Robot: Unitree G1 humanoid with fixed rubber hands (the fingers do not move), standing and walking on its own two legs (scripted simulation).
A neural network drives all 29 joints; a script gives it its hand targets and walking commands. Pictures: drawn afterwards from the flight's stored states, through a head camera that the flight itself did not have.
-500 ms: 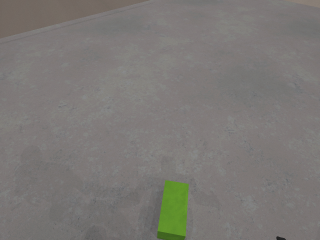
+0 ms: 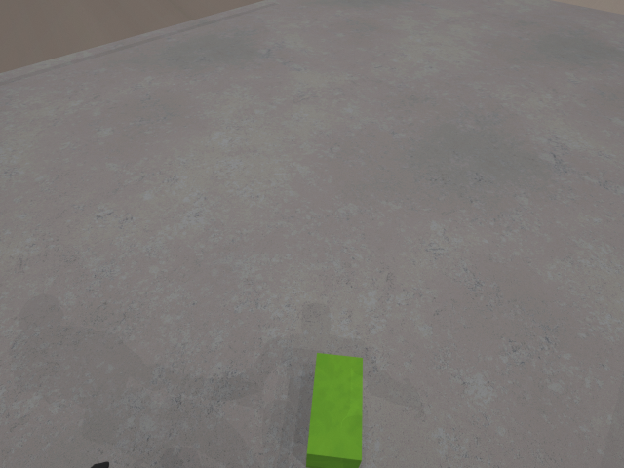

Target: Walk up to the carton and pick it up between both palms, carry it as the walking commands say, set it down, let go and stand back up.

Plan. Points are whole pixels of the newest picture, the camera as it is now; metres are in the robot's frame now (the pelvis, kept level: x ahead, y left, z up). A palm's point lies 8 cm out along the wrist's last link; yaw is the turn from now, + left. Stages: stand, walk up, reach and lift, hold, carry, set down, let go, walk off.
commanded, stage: walk up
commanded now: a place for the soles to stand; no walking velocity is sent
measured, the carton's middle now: (335, 410) +0.45 -0.07 -0.71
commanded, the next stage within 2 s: reach and lift in 1.10 s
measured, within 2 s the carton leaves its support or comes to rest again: neither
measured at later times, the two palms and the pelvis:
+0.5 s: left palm out of the picture +0.12 +0.29 -0.10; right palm out of the picture +0.07 -0.34 -0.10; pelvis +0.00 -0.02 +0.00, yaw -4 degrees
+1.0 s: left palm out of the picture +0.12 +0.26 -0.10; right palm out of the picture +0.08 -0.36 -0.10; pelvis +0.00 -0.04 +0.00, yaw -6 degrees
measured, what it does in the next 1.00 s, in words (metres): stands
